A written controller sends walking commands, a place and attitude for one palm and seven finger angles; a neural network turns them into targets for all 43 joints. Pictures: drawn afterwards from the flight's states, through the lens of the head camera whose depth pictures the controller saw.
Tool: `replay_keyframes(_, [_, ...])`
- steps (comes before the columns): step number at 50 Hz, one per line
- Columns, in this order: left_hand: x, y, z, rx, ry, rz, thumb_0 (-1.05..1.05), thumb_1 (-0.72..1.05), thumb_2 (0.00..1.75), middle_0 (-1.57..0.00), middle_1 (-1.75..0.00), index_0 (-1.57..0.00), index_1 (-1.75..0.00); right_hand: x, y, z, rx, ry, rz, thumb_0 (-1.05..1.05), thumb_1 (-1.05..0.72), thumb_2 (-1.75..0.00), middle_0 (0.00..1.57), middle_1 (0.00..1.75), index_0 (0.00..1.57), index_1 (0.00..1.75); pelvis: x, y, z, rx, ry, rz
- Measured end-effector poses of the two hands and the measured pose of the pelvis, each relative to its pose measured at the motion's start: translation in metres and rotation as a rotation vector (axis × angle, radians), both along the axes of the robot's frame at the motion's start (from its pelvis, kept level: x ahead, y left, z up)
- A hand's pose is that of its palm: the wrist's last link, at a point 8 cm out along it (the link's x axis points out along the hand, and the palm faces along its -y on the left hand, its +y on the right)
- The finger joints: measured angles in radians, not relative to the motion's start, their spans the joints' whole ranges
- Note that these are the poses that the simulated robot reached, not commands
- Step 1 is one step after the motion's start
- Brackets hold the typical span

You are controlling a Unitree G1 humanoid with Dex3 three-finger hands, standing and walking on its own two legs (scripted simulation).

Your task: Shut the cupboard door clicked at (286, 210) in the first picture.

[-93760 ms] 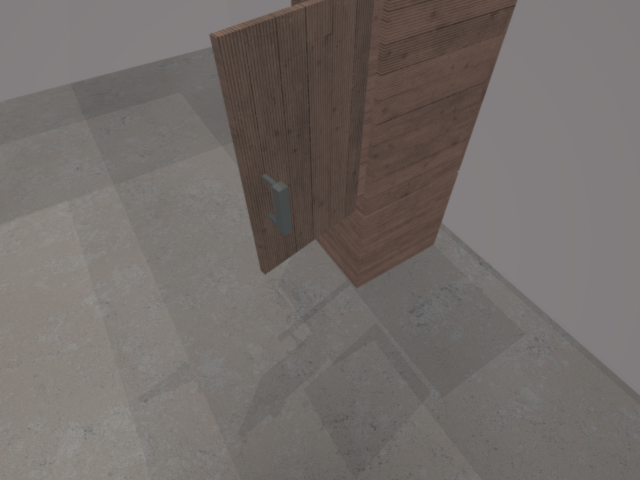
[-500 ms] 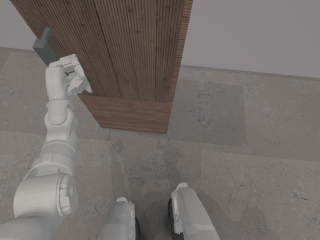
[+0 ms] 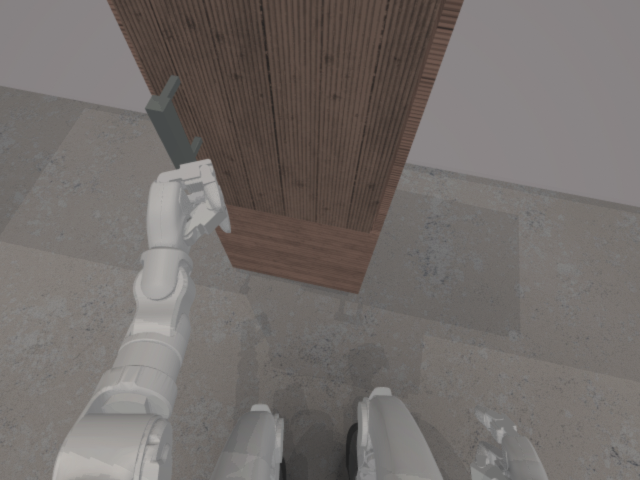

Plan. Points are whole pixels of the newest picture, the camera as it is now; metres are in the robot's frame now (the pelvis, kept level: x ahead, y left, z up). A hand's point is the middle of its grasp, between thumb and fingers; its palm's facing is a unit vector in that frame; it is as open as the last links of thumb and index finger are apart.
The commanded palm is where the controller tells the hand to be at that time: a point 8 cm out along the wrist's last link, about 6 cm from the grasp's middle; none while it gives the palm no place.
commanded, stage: draw the hand back to the body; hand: left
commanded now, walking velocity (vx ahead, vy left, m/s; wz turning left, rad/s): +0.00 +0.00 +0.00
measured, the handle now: (180, 127) +0.57 +0.19 +0.02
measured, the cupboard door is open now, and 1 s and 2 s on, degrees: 0 0 0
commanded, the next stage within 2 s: step back with the hand held close in 1.50 s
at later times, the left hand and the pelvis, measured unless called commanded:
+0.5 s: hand (121, 249) +0.33 +0.17 +0.14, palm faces +0.04 -0.99 -0.14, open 3.1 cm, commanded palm +0.29 +0.24 +0.16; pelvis +0.02 +0.00 +0.08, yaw -1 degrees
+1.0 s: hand out of the picture +0.26 +0.26 +0.25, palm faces +0.40 -0.84 -0.36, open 5.2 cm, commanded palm +0.20 +0.30 +0.27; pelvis +0.05 +0.01 +0.12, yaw +1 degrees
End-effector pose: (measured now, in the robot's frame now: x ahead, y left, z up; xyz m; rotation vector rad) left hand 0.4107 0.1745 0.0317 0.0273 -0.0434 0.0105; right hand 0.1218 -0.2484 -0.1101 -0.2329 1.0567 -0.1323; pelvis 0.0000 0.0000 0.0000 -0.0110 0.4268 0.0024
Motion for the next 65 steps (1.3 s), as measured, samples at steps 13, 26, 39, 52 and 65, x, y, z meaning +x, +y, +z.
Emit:
replay_keyframes(13, [-0.062, 0.029, 0.072, 0.007, 0.038, 0.031, 0.02, 0.90, 0.90, -1.30, -1.50, -1.30, -1.50, -0.021, 0.013, 0.051, 0.049, -0.025, -0.059, 0.01, -0.91, -0.90, 0.21, 0.30, 0.20, 0.30, 0.009, 0.001, 0.051, 0.008, -0.147, -0.013])
replay_keyframes(26, [-0.111, 0.055, 0.120, 0.141, 0.071, 0.053, 0.01, 0.90, 0.90, -1.21, -1.41, -1.21, -1.40, 0.042, -0.002, 0.115, -0.028, -0.262, -0.059, 0.01, -0.91, -0.90, 0.20, 0.30, 0.20, 0.30, 0.023, 0.003, 0.082, 0.007, -0.279, -0.010])
replay_keyframes(39, [-0.165, 0.100, 0.189, 0.275, 0.084, 0.314, 0.02, 0.90, 0.90, -0.90, -1.06, -0.90, -1.06, 0.105, 0.046, 0.151, 0.049, -0.402, 0.060, 0.01, -0.91, -0.90, 0.20, 0.30, 0.20, 0.30, 0.042, 0.009, 0.112, 0.004, -0.420, 0.010])
replay_keyframes(52, [-0.201, 0.125, 0.250, 0.382, -0.042, 0.428, 0.02, 0.90, 0.90, -0.55, -0.68, -0.55, -0.67, 0.107, 0.057, 0.153, 0.079, -0.401, 0.110, 0.01, -0.90, -0.90, 0.21, 0.30, 0.20, 0.30, 0.050, 0.011, 0.122, 0.002, -0.475, 0.009])
replay_keyframes(65, [-0.230, 0.139, 0.267, 0.434, -0.074, 0.518, 0.01, 0.90, 0.90, -0.26, -0.36, -0.26, -0.36, 0.088, 0.039, 0.145, 0.065, -0.362, 0.086, 0.01, -0.91, -0.90, 0.21, 0.30, 0.20, 0.30, 0.038, 0.007, 0.123, 0.008, -0.496, 0.002])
